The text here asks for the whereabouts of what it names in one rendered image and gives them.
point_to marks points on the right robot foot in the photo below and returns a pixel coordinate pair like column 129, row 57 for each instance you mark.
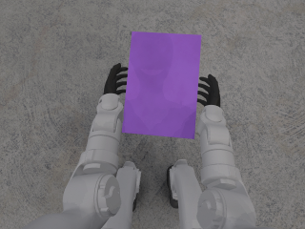
column 173, row 201

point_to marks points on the left robot upper arm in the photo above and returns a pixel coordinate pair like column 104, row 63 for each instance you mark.
column 88, row 202

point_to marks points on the left robot hand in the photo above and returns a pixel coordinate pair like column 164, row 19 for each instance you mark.
column 111, row 84

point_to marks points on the carton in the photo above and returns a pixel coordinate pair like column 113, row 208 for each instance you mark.
column 162, row 84

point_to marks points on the right robot upper arm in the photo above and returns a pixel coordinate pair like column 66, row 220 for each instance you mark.
column 224, row 209

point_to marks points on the right robot hand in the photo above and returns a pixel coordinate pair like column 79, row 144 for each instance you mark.
column 213, row 95

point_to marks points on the left robot shin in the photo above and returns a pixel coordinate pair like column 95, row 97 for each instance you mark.
column 129, row 164

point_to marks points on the right robot forearm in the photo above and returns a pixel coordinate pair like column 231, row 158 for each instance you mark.
column 216, row 149

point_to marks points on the left robot forearm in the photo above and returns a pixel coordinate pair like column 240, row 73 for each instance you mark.
column 101, row 151

